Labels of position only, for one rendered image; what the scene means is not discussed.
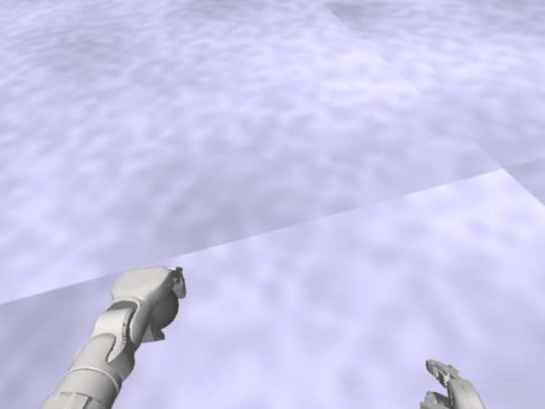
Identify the left robot arm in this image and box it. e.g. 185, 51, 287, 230
39, 296, 152, 409

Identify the left robot hand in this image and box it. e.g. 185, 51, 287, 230
112, 266, 186, 343

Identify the ball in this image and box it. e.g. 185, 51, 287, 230
152, 290, 179, 329

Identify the right robot hand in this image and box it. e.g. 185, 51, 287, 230
420, 360, 485, 409

